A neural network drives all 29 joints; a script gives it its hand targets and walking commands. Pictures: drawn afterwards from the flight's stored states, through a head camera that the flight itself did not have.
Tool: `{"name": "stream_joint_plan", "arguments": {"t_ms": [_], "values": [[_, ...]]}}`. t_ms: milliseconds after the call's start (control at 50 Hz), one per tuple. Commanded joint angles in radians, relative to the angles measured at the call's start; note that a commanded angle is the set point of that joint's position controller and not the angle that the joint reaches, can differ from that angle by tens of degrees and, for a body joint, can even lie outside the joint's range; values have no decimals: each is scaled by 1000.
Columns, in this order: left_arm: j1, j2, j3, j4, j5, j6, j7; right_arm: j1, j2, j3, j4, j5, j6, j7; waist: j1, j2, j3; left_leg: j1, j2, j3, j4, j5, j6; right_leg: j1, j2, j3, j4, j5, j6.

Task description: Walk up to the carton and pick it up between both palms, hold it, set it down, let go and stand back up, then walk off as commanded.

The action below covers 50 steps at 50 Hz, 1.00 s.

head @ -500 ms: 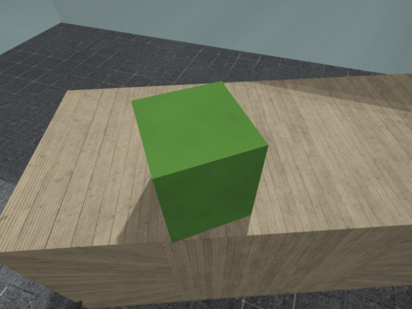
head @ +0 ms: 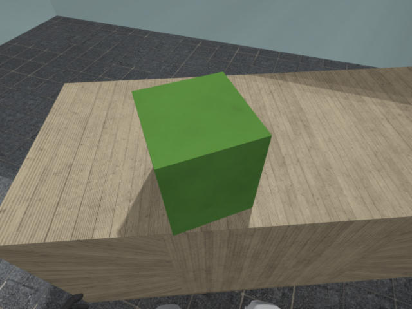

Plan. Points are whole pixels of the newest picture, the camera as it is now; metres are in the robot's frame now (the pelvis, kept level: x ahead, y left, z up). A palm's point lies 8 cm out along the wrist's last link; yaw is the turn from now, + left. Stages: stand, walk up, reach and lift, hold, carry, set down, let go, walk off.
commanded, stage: reach and lift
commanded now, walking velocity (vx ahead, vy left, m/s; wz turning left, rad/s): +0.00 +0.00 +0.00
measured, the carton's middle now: (197, 155) +0.43 +0.05 +0.05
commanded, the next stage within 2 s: none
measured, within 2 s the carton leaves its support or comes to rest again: neither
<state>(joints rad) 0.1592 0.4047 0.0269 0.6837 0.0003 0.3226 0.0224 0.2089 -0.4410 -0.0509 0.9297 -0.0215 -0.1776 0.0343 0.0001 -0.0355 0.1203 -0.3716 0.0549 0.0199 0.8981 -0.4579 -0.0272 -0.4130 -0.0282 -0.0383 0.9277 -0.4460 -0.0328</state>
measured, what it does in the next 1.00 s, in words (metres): stands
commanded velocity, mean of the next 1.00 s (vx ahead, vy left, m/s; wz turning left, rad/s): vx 0.00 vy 0.00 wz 0.00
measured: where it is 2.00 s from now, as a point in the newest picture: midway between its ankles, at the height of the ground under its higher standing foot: outside the picture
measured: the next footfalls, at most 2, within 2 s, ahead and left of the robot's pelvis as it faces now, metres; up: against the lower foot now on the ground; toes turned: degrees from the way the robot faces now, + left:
none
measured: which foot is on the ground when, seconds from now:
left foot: down 0.00-1.00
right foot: down 0.00-1.00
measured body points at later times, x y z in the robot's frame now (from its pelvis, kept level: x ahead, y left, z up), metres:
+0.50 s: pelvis -0.01 -0.01 +0.03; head +0.02 -0.01 +0.48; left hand +0.19 +0.24 -0.05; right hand +0.15 -0.33 -0.05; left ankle +0.02 +0.15 -0.69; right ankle +0.03 -0.11 -0.69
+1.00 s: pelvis -0.01 -0.01 +0.04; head +0.01 -0.01 +0.49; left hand +0.19 +0.22 -0.02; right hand +0.18 -0.31 -0.02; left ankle +0.02 +0.15 -0.69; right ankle +0.03 -0.11 -0.69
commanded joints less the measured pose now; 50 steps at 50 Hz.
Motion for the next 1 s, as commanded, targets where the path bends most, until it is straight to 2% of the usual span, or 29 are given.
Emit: {"name": "stream_joint_plan", "arguments": {"t_ms": [0,40,100,120,200,240,260,300,340,400,420,440,460,480,500,520,620,640,660,700,720,740,780,820,840,860,880,900,980], "values": [[-324,141,74,-391,113,143,29,-258,-164,-205,-5,-112,-77,27,-89,62,-122,-5,30,25,-167,-46,32,-122,11,-42,-174,42,-63],[-300,121,79,-431,102,146,26,-221,-157,-208,-24,-99,-70,29,-89,52,-169,35,20,26,-199,-5,25,-78,17,-50,-210,143,-61],[-177,105,131,-379,141,157,26,-176,-190,-178,-33,-68,-60,37,-43,27,-170,71,11,12,-217,156,25,26,26,-41,-249,266,-50],[-161,116,150,-395,143,152,29,-155,-192,-182,-57,-56,-53,36,-45,-9,-200,83,11,20,-225,176,20,42,25,-45,-263,301,-34],[-97,64,150,-436,125,101,35,-145,-207,-168,-94,-14,-77,49,-48,4,-257,198,-11,-10,-254,425,4,118,47,-66,-304,486,-23],[-78,32,137,-447,115,76,37,-135,-192,-162,-121,-17,-81,61,-49,-33,-265,208,-16,2,-293,341,7,124,47,-59,-341,426,-18],[-107,48,142,-460,105,66,41,-145,-182,-148,-129,-4,-87,49,-43,-25,-267,186,-35,11,-299,345,12,160,33,-35,-358,467,-8],[-77,6,130,-415,89,40,33,-128,-154,-127,-153,18,-93,50,-35,-107,-259,174,-40,13,-321,328,35,197,31,-29,-372,560,18],[-62,1,137,-427,88,13,47,-118,-150,-118,-166,17,-98,65,-23,-62,-306,202,-43,28,-352,306,35,211,28,-30,-392,471,10],[-32,-13,158,-415,74,-38,54,-91,-123,-110,-226,25,-124,63,-4,-119,-311,205,-71,48,-388,331,55,254,22,-8,-431,516,40],[-6,-25,171,-395,74,-46,61,-80,-117,-84,-213,43,-130,75,23,-68,-314,182,-60,49,-387,334,44,231,22,-26,-421,465,29],[-17,-38,163,-430,63,-64,68,-88,-111,-93,-220,44,-131,82,17,-64,-309,207,-63,57,-407,316,43,215,15,-26,-448,407,30],[-17,-43,152,-440,51,-80,69,-66,-111,-103,-228,39,-125,82,-5,-114,-315,208,-62,45,-422,292,53,221,27,-24,-459,387,33],[-10,-42,166,-411,60,-85,70,-60,-96,-82,-225,44,-129,81,8,-107,-293,202,-77,59,-438,299,62,251,10,-2,-485,378,35],[-6,-41,152,-457,56,-100,79,-40,-107,-92,-234,59,-128,86,3,-38,-327,233,-79,51,-460,279,48,256,13,-5,-500,354,26],[24,-71,143,-416,61,-104,80,-39,-113,-107,-223,54,-133,97,-3,-52,-298,258,-70,46,-463,279,48,212,23,-30,-495,351,19],[-24,-85,145,-461,53,-169,108,-88,-79,-43,-288,105,-134,121,57,-44,-276,225,-78,60,-479,213,54,211,-8,42,-542,188,11],[3,-94,135,-486,57,-181,112,-50,-66,-37,-292,122,-136,128,42,-49,-311,254,-77,46,-482,225,54,221,4,26,-536,222,10],[-8,-93,138,-493,53,-195,122,-85,-77,-28,-321,125,-138,137,67,-18,-299,256,-73,52,-486,174,47,169,-8,15,-542,161,-1],[-3,-133,97,-500,36,-203,127,-85,-107,-56,-288,138,-133,149,36,-46,-287,259,-48,24,-515,135,46,178,15,-4,-530,165,0],[9,-135,95,-500,41,-212,128,-70,-84,-50,-296,142,-133,144,39,-16,-276,246,-58,34,-517,141,42,185,-2,8,-553,159,-7],[-1,-135,97,-499,35,-220,128,-100,-93,-31,-331,155,-134,151,55,-63,-295,283,-66,38,-481,151,45,141,-13,28,-559,120,-16],[29,-142,82,-537,23,-240,138,-79,-77,-41,-369,172,-150,154,48,-39,-348,298,-64,24,-471,175,44,146,-27,32,-564,138,-21],[-5,-145,87,-534,23,-250,142,-100,-86,-37,-375,174,-142,152,61,-72,-277,285,-70,35,-480,159,40,124,-24,39,-579,98,-17],[-8,-167,55,-539,17,-256,149,-91,-88,-55,-328,172,-138,155,27,-42,-307,296,-60,16,-498,170,40,153,-7,14,-557,164,-15],[50,-171,54,-508,29,-258,154,-93,-122,-48,-338,178,-142,171,58,-13,-278,237,-38,20,-542,133,40,202,30,-13,-537,186,-12],[49,-208,27,-549,31,-264,166,-90,-126,-51,-286,217,-139,180,55,43,-311,250,-26,13,-543,130,27,188,43,-20,-517,214,-10],[8,-209,38,-532,14,-269,166,-133,-118,-37,-309,211,-141,178,62,-4,-285,197,-38,26,-540,114,37,222,25,9,-532,164,-8],[66,-242,-1,-558,7,-291,175,-113,-141,-21,-318,244,-159,189,76,-20,-301,237,-34,29,-543,169,31,190,43,-3,-541,211,-11]]}}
